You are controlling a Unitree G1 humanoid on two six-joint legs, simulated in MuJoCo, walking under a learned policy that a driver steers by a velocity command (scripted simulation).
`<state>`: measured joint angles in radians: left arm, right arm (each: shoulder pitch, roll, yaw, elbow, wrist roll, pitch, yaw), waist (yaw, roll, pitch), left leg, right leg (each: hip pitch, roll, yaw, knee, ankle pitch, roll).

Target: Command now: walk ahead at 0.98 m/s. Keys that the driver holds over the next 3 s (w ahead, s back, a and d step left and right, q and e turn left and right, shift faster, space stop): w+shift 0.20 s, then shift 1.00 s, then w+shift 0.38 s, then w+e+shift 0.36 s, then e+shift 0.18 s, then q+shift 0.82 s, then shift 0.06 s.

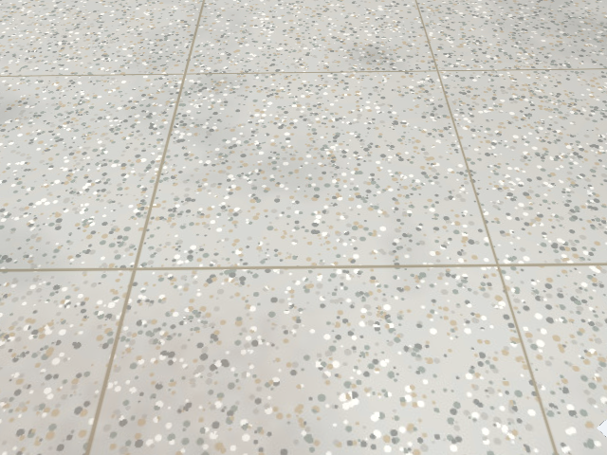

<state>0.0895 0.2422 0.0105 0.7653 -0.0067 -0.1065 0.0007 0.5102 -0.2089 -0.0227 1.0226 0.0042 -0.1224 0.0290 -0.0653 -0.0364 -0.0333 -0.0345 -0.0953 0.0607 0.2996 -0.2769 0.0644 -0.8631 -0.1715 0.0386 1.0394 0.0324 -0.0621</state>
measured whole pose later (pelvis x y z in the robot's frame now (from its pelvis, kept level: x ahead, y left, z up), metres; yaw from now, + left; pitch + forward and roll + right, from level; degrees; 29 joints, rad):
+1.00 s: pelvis +0.54 -0.02 -0.01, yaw -1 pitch +0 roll +0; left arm 0.22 0.23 0.03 0.99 0.02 0.02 0.04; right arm 0.15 -0.22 -0.02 0.91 -0.01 -0.02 -0.02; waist 0.00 0.01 0.00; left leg -0.39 -0.04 0.03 0.48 -0.12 0.04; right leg -0.28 -0.04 0.02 0.58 -0.30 0.02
